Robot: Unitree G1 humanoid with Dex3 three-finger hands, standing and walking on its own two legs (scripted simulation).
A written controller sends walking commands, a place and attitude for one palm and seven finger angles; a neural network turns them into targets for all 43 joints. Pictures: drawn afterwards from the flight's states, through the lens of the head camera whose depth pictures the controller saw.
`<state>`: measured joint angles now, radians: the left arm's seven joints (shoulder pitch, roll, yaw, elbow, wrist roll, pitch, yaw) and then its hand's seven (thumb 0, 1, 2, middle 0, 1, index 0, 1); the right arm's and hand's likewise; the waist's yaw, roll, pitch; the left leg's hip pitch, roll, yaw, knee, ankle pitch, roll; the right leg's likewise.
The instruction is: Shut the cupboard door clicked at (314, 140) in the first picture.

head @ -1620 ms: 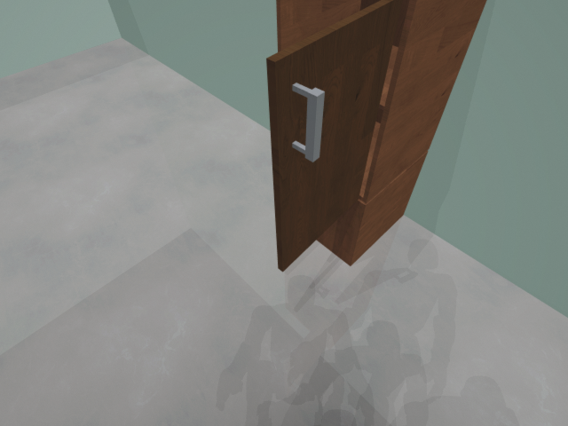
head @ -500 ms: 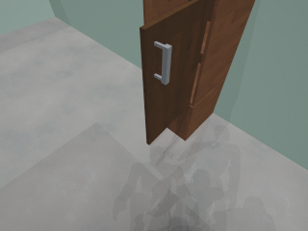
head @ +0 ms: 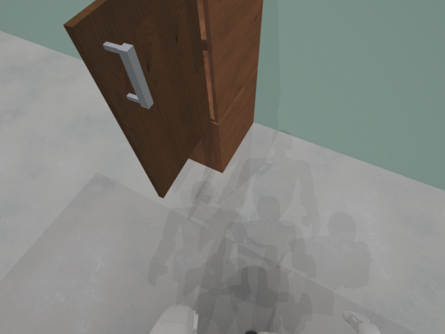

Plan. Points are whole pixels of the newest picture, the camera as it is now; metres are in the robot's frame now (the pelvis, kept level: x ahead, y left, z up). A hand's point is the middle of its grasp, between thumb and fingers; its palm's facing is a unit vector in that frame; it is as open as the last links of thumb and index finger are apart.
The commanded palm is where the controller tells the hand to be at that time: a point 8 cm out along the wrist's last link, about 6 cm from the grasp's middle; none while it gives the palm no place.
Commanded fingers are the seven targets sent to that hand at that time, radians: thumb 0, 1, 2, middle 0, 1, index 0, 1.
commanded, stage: walk around to get in front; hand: left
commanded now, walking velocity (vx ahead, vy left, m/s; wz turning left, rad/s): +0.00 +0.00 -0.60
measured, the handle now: (129, 76) +0.53 +0.23 +0.12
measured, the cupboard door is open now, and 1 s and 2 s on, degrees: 93 93 93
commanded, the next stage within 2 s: none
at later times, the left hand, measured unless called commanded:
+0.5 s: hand (128, 287) +0.20 +0.24 -0.17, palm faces -0.26 -0.94 -0.23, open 7.4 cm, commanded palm none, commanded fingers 0.00 0.90 0.90 -0.20 -0.30 -0.20 -0.30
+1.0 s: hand (183, 245) +0.30 +0.14 -0.19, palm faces -0.59 -0.79 -0.19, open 7.4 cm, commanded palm none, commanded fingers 0.00 0.90 0.90 -0.20 -0.30 -0.20 -0.30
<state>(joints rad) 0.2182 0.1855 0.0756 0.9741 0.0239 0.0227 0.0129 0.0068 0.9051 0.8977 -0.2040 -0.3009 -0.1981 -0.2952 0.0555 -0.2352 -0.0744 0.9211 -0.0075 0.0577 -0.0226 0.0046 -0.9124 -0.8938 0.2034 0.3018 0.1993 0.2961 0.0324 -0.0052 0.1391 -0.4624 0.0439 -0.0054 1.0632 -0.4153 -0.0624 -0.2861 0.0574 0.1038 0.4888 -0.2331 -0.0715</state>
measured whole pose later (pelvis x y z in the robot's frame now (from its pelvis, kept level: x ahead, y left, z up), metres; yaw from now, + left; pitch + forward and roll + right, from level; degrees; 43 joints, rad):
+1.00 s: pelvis +0.10 +0.04 -0.02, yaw -36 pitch +2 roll -1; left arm 0.12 0.24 0.06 0.89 0.02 0.06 -0.01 0.01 0.90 0.90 -0.21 -0.30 -0.20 -0.30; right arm 0.19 -0.22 -0.04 0.87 -0.02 0.00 -0.02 0.00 -0.91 -0.89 0.20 0.30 0.20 0.30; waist -0.02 -0.03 0.10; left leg -0.35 0.06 0.06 0.64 -0.34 0.00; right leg -0.38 0.04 0.11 0.79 -0.48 0.03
